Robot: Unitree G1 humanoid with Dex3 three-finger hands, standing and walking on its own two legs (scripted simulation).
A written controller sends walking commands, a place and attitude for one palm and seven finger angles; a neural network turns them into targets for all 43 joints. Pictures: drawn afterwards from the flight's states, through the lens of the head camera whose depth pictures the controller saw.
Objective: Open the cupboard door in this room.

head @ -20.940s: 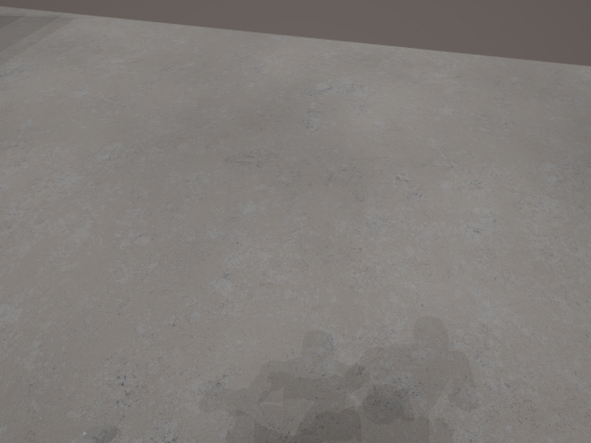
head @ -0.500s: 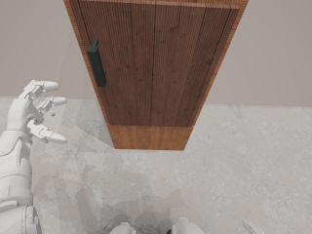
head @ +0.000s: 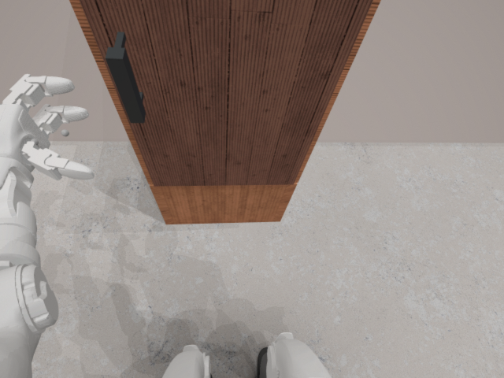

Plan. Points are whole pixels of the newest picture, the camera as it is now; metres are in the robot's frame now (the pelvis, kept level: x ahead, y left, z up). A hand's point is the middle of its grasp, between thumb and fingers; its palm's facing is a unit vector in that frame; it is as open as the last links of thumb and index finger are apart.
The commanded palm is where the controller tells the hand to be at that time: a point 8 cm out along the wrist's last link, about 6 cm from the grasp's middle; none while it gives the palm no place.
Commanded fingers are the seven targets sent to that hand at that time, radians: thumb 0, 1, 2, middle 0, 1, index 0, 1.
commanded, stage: move the hooked fingers beside the handle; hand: left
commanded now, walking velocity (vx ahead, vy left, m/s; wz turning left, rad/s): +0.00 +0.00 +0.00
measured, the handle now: (129, 80) +0.58 +0.19 +0.07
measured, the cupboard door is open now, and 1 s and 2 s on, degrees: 0 0 0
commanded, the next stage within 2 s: slide the fingers in behind the handle in 1.20 s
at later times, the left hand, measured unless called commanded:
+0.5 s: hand (87, 94) +0.53 +0.24 +0.08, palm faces +0.00 -1.00 +0.00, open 14.0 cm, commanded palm +0.51 +0.28 +0.07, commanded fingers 0.00 -0.50 0.30 -0.30 -1.20 -0.30 -1.20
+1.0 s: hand (83, 104) +0.52 +0.25 +0.07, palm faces +0.00 -1.00 -0.01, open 14.0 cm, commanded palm +0.50 +0.28 +0.07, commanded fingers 0.00 -0.50 0.30 -0.30 -1.20 -0.30 -1.20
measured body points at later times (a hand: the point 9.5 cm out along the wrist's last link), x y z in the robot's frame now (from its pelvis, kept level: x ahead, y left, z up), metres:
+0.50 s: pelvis +0.01 +0.01 -0.01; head +0.16 +0.03 +0.42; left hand +0.52 +0.30 +0.08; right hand -0.02 -0.26 -0.10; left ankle -0.01 +0.09 -0.68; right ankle +0.03 -0.12 -0.68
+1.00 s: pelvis +0.01 +0.00 +0.00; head +0.16 +0.03 +0.42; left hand +0.51 +0.30 +0.08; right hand +0.02 -0.27 -0.10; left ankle -0.01 +0.09 -0.68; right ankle +0.03 -0.12 -0.68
